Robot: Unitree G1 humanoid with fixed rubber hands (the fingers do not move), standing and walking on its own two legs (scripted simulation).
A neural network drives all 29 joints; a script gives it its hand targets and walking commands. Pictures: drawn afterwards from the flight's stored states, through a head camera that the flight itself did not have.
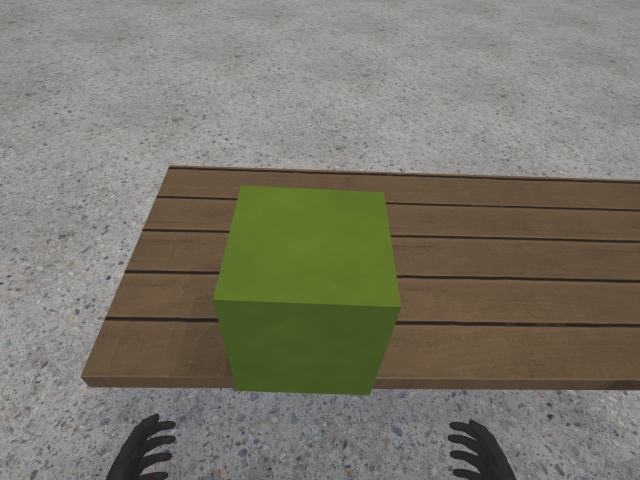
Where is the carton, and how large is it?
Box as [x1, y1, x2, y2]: [213, 185, 400, 394]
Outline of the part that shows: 241,185 213,297 236,389 255,391 369,394 400,309 400,301 383,192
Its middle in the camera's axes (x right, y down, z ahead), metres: -0.02 +0.09 +0.59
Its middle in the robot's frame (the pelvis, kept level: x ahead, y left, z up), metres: +0.40 +0.03 -0.02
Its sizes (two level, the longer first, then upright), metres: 0.210 0.200 0.250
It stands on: a table, 0.64 m high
